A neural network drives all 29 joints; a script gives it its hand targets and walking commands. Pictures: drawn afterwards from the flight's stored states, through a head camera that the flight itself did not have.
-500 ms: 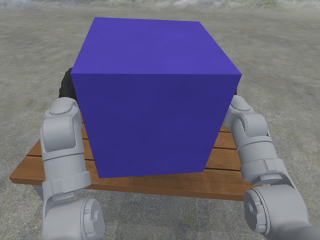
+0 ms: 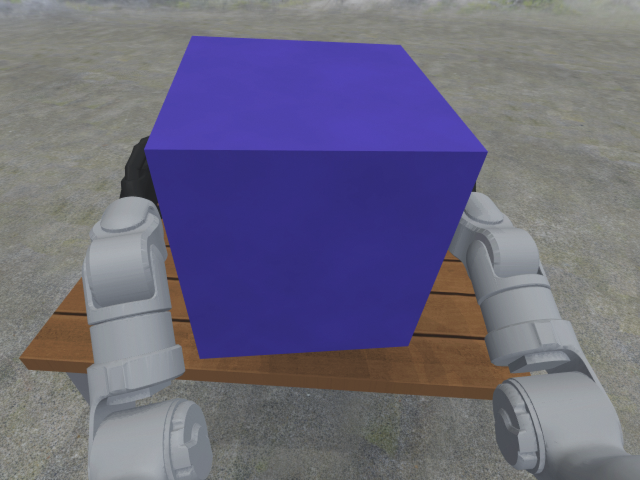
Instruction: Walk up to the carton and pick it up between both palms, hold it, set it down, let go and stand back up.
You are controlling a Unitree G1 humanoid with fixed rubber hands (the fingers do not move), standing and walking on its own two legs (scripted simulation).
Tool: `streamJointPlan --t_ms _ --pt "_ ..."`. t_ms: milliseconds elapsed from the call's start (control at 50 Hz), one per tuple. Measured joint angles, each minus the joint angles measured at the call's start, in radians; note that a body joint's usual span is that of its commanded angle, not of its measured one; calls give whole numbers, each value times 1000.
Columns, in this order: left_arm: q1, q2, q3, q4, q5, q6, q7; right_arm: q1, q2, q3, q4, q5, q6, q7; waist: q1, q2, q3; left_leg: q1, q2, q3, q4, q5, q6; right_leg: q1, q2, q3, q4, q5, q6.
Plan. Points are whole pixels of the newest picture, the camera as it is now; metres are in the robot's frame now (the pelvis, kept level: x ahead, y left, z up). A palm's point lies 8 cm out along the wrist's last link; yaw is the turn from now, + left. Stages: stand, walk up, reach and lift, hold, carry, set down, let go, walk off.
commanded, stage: hold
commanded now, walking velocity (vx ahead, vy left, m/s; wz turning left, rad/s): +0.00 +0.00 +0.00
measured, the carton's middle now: (303, 196) +0.41 +0.00 +0.21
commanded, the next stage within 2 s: none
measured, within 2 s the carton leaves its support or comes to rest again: neither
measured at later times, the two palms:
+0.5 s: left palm (142, 198) +0.36 +0.18 +0.25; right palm (457, 195) +0.36 -0.18 +0.23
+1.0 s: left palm (138, 206) +0.36 +0.19 +0.24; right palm (450, 197) +0.36 -0.17 +0.22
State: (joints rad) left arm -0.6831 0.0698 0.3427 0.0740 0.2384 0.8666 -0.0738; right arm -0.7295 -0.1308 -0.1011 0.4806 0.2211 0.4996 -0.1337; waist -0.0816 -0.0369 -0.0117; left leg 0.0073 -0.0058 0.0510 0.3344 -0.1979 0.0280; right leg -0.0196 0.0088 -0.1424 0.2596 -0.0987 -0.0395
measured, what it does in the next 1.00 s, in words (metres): stands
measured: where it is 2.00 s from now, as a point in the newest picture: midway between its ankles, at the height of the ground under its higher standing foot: outside the picture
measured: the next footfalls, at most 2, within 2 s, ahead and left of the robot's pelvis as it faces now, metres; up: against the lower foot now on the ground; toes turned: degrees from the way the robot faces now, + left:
none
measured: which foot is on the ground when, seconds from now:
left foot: down 0.00-1.00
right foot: down 0.00-1.00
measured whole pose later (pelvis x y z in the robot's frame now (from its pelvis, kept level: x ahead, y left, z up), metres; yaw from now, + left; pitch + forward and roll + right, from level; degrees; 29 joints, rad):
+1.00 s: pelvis +0.00 +0.00 +0.00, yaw +0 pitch -8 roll -1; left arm -0.69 0.09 0.35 0.10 0.23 0.86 -0.08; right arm -0.74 -0.11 -0.13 0.50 0.21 0.50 -0.14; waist -0.08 -0.05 -0.02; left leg -0.01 -0.01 0.04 0.34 -0.20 0.03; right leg -0.03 0.01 -0.15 0.26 -0.10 -0.04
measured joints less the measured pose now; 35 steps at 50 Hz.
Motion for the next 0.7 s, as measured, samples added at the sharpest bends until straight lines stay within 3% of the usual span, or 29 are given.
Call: streamJointPlan --t_ms 100,380,700 --pt "13 0 3 -21 -1 3 0 -3 4 0 -5 10 3 -5 -1 -5 5 7 3 -1 8 -5 -2 10 3 -1 2 -1 -2" --pt "-60 15 18 88 6 -16 -4 -48 30 -64 67 -49 -6 18 6 -11 -8 -15 -3 -2 -8 14 0 -23 -4 -2 11 3 -5" --pt "-11 13 5 25 -9 -16 -3 -15 15 -18 9 -3 0 -7 3 -4 -16 -6 1 -3 -4 4 -3 -8 2 -2 2 -1 -4"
